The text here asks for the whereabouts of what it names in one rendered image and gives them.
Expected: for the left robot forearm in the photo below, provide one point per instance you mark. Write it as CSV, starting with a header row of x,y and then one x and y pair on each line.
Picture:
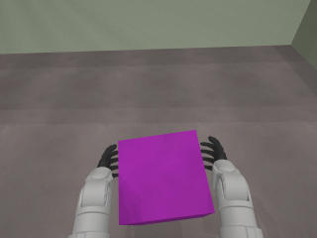
x,y
93,208

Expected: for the carton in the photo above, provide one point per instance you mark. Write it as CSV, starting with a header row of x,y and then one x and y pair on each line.
x,y
162,178

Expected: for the right robot forearm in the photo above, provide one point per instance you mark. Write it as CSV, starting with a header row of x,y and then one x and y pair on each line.
x,y
234,201

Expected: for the left robot hand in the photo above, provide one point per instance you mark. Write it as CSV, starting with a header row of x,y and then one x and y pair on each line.
x,y
106,160

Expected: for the right robot hand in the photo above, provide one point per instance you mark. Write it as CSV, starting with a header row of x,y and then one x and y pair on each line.
x,y
217,153

